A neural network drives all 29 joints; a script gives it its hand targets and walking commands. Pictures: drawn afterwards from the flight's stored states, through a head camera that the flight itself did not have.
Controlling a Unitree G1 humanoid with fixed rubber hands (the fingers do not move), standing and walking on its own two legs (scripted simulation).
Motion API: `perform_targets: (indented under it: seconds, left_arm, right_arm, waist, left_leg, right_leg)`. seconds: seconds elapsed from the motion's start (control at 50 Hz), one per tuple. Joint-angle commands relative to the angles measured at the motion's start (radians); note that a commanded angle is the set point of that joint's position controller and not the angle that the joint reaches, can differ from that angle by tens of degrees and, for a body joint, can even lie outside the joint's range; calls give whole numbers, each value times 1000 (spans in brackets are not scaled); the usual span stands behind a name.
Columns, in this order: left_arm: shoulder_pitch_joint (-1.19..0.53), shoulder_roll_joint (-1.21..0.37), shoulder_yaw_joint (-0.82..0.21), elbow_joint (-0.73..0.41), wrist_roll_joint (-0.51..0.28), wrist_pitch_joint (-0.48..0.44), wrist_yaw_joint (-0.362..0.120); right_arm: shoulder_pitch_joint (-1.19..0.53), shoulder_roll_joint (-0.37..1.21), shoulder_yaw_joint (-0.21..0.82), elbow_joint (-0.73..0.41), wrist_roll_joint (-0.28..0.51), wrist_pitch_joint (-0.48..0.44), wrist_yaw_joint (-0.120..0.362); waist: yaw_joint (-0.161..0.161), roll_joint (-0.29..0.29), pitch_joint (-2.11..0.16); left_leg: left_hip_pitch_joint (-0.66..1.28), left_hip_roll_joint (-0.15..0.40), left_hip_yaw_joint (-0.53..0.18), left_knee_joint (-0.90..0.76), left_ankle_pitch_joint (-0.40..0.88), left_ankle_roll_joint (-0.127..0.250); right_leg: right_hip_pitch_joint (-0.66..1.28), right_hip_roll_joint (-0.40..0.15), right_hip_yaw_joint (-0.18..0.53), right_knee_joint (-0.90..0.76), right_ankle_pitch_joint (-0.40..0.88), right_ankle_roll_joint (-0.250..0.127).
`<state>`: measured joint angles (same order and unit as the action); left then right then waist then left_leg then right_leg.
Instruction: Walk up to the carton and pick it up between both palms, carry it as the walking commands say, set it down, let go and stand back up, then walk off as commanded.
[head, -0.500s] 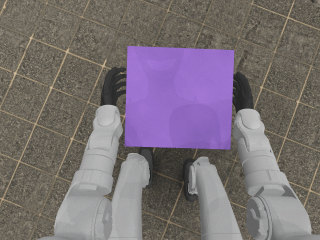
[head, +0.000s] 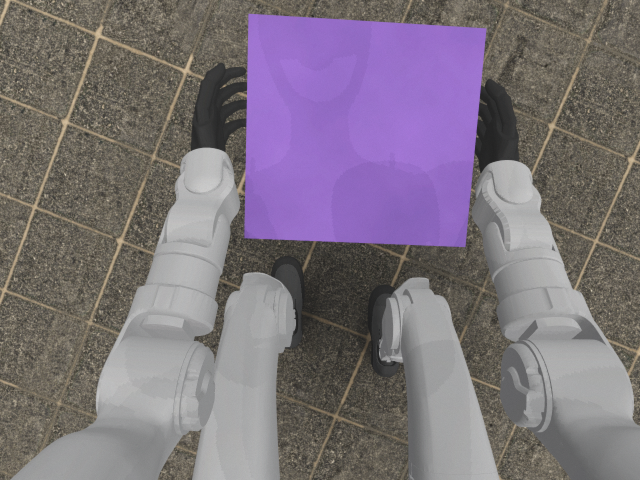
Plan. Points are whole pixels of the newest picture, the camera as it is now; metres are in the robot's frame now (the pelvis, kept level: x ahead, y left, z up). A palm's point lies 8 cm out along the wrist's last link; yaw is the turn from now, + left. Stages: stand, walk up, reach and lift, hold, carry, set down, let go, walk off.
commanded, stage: set down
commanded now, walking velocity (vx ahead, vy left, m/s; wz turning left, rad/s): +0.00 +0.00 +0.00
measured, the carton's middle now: (349, 147) +0.46 -0.01 -0.22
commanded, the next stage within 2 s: none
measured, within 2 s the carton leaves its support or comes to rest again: rests again in 1.74 s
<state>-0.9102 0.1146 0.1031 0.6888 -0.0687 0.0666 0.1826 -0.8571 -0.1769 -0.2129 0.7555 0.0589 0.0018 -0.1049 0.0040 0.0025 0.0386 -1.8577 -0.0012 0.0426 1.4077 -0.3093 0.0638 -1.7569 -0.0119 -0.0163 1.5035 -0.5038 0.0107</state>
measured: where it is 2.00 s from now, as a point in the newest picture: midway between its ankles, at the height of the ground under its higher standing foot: (336, 332)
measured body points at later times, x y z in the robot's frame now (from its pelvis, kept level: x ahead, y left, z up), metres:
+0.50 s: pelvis -0.01 +0.00 -0.08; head +0.34 +0.02 +0.21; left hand +0.50 +0.15 -0.24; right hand +0.49 -0.18 -0.25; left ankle +0.14 +0.09 -0.53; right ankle +0.07 -0.13 -0.53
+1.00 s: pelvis -0.03 -0.01 -0.14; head +0.36 +0.01 +0.07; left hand +0.55 +0.15 -0.32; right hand +0.51 -0.17 -0.34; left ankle +0.14 +0.09 -0.53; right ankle +0.07 -0.13 -0.53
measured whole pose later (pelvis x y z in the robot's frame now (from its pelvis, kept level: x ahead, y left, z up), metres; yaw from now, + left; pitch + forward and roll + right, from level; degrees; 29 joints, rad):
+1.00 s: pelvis -0.03 -0.01 -0.14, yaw +1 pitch +33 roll -2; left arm -1.51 0.30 0.16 0.87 -0.10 0.23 0.11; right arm -1.33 -0.26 -0.27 0.77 0.07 0.22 -0.15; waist 0.00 0.01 0.52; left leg -2.12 0.00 0.04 1.94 -0.39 0.06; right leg -1.99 -0.01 -0.02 2.06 -0.65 0.01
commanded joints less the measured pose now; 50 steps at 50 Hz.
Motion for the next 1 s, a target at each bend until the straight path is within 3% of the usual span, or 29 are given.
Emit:
perform_targets:
  seconds: [0.0, 0.04, 0.1, 0.12, 0.14, 0.2, 0.22, 0.24, 0.26, 0.28, 0.3, 0.32, 0.38, 0.4, 0.42, 0.46, 0.54, 0.58, 0.62, 0.66, 0.68, 0.7, 0.72, 0.74, 0.82, 0.86, 0.9, 0.96, 0.98]
  left_arm:
    - [-486, -309, -286, -41, -62, -26, -26]
    - [-529, -314, -264, -2, -51, -15, -43]
    - [-588, -378, -282, 19, -55, -7, -66]
    - [-595, -414, -299, -8, -68, -14, -71]
    - [-591, -405, -282, 27, -50, -14, -79]
    - [-654, -502, -303, 46, -53, 1, -112]
    - [-676, -509, -313, 12, -66, 0, -120]
    - [-702, -518, -301, 34, -47, 6, -123]
    - [-725, -536, -326, -4, -56, 8, -130]
    - [-685, -576, -306, 81, -42, 15, -141]
    - [-719, -614, -322, 58, -57, 20, -153]
    - [-735, -631, -325, 41, -56, 23, -156]
    - [-816, -677, -356, 3, -72, 33, -177]
    - [-848, -683, -345, -10, -88, 34, -180]
    - [-858, -653, -313, 39, -60, 39, -181]
    - [-858, -698, -305, 81, -49, 65, -203]
    - [-885, -697, -283, 72, -43, 87, -226]
    - [-934, -715, -294, 90, -49, 99, -235]
    - [-1037, -697, -325, -8, -75, 105, -246]
    - [-1009, -686, -297, 68, -48, 119, -255]
    - [-1029, -679, -292, 39, -58, 124, -256]
    - [-998, -700, -280, 99, -53, 134, -266]
    - [-1031, -704, -288, 63, -57, 135, -270]
    - [-1078, -680, -302, 26, -69, 133, -273]
    - [-1162, -652, -372, -72, -133, 138, -257]
    - [-1116, -702, -384, -6, -169, 139, -260]
    - [-1007, -757, -348, 111, -162, 159, -271]
    - [-913, -708, -230, 308, -63, 175, -302]
    - [-906, -723, -212, 358, -60, 185, -319]
  right_arm:
    - [-579, 298, 257, -191, 87, -16, 15]
    - [-575, 339, 230, -86, 77, 4, 21]
    - [-655, 413, 264, -139, 79, 14, 42]
    - [-712, 458, 299, -196, 86, 3, 44]
    - [-670, 470, 285, -106, 82, 12, 51]
    - [-731, 527, 283, -103, 67, 24, 79]
    - [-779, 543, 304, -168, 75, 22, 86]
    - [-751, 563, 269, -72, 54, 37, 101]
    - [-787, 592, 299, -128, 76, 36, 108]
    - [-783, 624, 305, -86, 55, 46, 114]
    - [-790, 621, 278, -80, 40, 48, 125]
    - [-819, 648, 301, -105, 71, 49, 133]
    - [-905, 667, 313, -170, 82, 54, 148]
    - [-950, 684, 339, -190, 90, 59, 154]
    - [-934, 686, 308, -127, 78, 66, 158]
    - [-952, 685, 280, -85, 56, 86, 178]
    - [-1044, 691, 301, -183, 71, 103, 204]
    - [-1049, 697, 276, -127, 60, 113, 208]
    - [-1098, 702, 270, -168, 70, 129, 214]
    - [-1082, 702, 247, -90, 57, 146, 230]
    - [-1144, 695, 278, -157, 68, 149, 234]
    - [-1129, 698, 274, -132, 56, 156, 243]
    - [-1169, 705, 282, -171, 64, 160, 244]
    - [-1200, 681, 283, -199, 70, 161, 243]
    - [-1309, 674, 381, -330, 144, 155, 224]
    - [-1308, 655, 404, -311, 151, 155, 212]
    - [-1408, 618, 443, -407, 173, 143, 211]
    - [-1370, 648, 376, -249, 131, 157, 246]
    - [-1313, 635, 316, -147, 88, 171, 262]
  waist:
    - [-121, -25, -1080]
    - [-116, -2, -1032]
    - [-113, -33, -1109]
    - [-90, -31, -1157]
    - [-78, -24, -1104]
    - [-118, -30, -1092]
    - [-109, -34, -1136]
    - [-106, -16, -1079]
    - [-114, -10, -1155]
    - [-104, -34, -1116]
    - [-131, -11, -1128]
    - [-97, 11, -1179]
    - [-116, 26, -1234]
    - [-120, -12, -1263]
    - [-103, -5, -1171]
    - [-140, 15, -1125]
    - [-104, 1, -1154]
    - [-140, 8, -1173]
    - [-144, 20, -1271]
    - [-131, 51, -1164]
    - [-126, 3, -1245]
    - [-135, 5, -1207]
    - [-115, 13, -1248]
    - [-137, 15, -1297]
    - [-126, 8, -1613]
    - [-145, 8, -1680]
    - [-129, -5, -1639]
    - [-61, -34, -1204]
    - [-99, -30, -1068]
  left_leg:
    - [762, -107, -121, 65, 58, -44]
    - [721, -104, -121, 80, 41, -42]
    - [715, -113, -119, 140, 74, -42]
    - [723, -119, -120, 162, 131, -40]
    - [684, -117, -104, 183, 138, -42]
    - [641, -126, -99, 227, 126, -50]
    - [653, -125, -94, 240, 135, -48]
    - [646, -124, -108, 238, 128, -51]
    - [695, -122, -121, 251, 142, -47]
    - [651, -122, -114, 273, 145, -44]
    - [628, -130, -108, 288, 162, -58]
    - [668, -123, -112, 289, 172, -55]
    - [673, -130, -99, 338, 202, -64]
    - [678, -127, -102, 348, 196, -55]
    - [659, -130, -102, 350, 180, -56]
    - [626, -130, -111, 364, 134, -58]
    - [629, -125, -94, 410, 164, -55]
    - [635, -126, -92, 429, 132, -56]
    - [654, -119, -90, 441, 132, -56]
    - [608, -115, -80, 452, 88, -55]
    - [662, -116, -84, 457, 93, -47]
    - [651, -113, -83, 469, 99, -43]
    - [631, -112, -85, 480, 118, -46]
    - [658, -110, -72, 495, 136, -50]
    - [821, -105, -70, 553, 276, -44]
    - [851, -102, -68, 585, 304, -43]
    - [852, -99, -66, 619, 403, -38]
    - [589, -92, -57, 589, 179, -34]
    - [519, -90, -70, 581, 87, -32]
  right_leg:
    - [241, 139, 2, -66, 133, -21]
    - [199, 135, 10, -47, 119, -20]
    - [213, 137, 0, -4, 143, -10]
    - [229, 144, 15, 15, 192, -11]
    - [195, 146, 12, 18, 195, -6]
    - [144, 143, 3, 53, 194, -3]
    - [181, 148, 9, 59, 204, -3]
    - [106, 151, -7, 79, 183, -1]
    - [108, 153, -9, 101, 194, -1]
    - [100, 150, -1, 102, 184, 0]
    - [113, 149, -9, 117, 215, -2]
    - [110, 153, -5, 137, 223, -4]
    - [102, 154, -4, 170, 232, -4]
    - [121, 153, -4, 182, 235, -4]
    - [49, 150, -9, 191, 205, 5]
    - [-2, 146, -18, 211, 162, 1]
    - [14, 143, -10, 232, 170, 1]
    - [12, 134, -15, 242, 143, 0]
    - [35, 135, -21, 269, 157, -1]
    - [-9, 126, -19, 284, 111, -9]
    - [19, 124, -27, 286, 98, -2]
    - [2, 123, -23, 294, 99, -8]
    - [28, 120, -17, 310, 125, -8]
    - [46, 121, -21, 308, 135, -8]
    - [200, 116, -25, 360, 263, 0]
    - [240, 110, -28, 376, 271, -6]
    - [217, 111, -34, 398, 341, -2]
    - [50, 111, -30, 386, 174, -1]
    - [-9, 99, -36, 381, 72, -5]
